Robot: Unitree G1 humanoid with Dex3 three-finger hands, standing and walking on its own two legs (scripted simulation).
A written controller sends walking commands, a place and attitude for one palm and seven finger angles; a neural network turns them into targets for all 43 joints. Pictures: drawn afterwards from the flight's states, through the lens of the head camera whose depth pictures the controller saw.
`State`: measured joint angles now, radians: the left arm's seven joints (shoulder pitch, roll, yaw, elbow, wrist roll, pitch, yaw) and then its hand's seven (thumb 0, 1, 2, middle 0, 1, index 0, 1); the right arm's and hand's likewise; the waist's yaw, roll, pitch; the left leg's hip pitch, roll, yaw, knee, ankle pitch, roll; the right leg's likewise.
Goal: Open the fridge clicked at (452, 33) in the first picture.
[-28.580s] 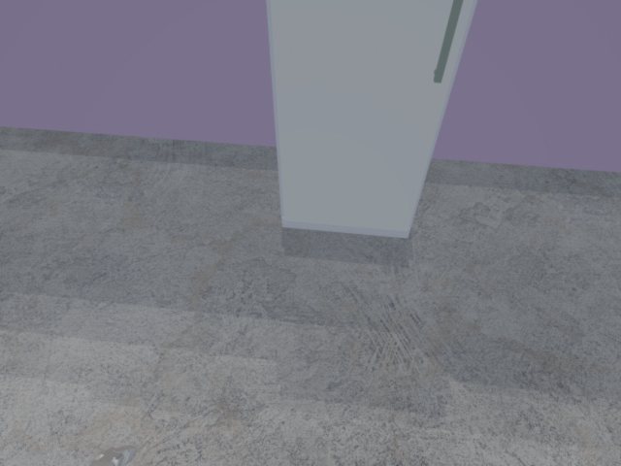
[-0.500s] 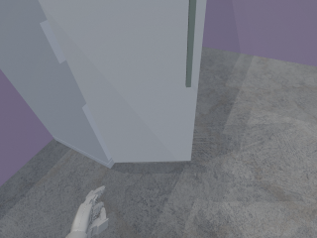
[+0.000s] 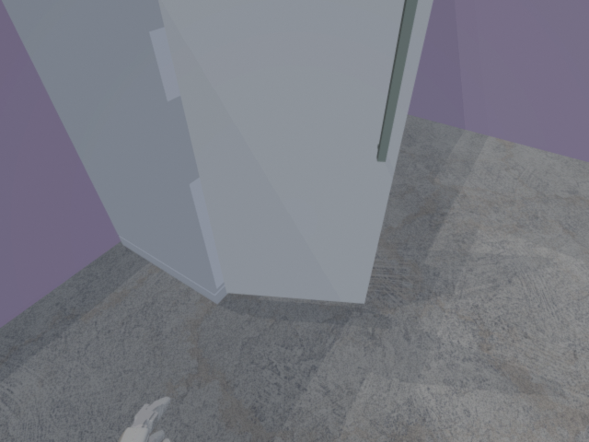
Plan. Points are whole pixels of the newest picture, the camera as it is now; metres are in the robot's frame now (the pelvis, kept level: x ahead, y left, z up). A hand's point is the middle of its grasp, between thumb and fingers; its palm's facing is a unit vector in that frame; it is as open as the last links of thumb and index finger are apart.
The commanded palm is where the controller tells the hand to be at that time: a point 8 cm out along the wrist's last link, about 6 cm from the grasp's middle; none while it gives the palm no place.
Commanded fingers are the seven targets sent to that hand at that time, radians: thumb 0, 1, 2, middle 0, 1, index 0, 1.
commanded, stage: stop stepping back and stand still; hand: right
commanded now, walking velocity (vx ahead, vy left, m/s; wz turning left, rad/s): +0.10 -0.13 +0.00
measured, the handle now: (399, 51) +0.76 -0.13 +0.24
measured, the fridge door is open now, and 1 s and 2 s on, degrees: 62 62 62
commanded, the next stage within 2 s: let the arm hang, fingers relaxed in 0.16 s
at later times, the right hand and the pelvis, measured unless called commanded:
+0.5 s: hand out of the picture +0.12 -0.23 -0.12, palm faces +0.00 +0.96 -0.28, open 7.4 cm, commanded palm none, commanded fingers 0.00 -0.90 -0.90 0.20 0.30 0.20 0.30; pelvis +0.00 -0.02 +0.00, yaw -5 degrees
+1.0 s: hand out of the picture +0.02 -0.32 -0.13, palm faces +0.06 +0.93 -0.37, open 7.4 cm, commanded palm none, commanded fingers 0.00 -0.90 -0.90 0.20 0.30 0.20 0.30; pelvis +0.01 -0.05 +0.02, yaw -4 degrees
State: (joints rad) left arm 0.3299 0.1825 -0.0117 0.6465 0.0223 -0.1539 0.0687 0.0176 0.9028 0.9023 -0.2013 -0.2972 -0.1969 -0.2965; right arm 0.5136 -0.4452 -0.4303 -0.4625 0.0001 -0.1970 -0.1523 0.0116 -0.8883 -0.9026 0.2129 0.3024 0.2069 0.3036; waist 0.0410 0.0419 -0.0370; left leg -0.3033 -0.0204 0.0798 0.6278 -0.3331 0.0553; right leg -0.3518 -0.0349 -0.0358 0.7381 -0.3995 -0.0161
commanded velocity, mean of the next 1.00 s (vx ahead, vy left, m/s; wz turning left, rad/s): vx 0.00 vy -0.01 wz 0.00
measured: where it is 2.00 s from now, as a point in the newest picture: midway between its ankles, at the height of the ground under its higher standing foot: outside the picture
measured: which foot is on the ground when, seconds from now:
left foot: down 0.00-1.00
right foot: up 0.00-0.24, down 0.26-1.00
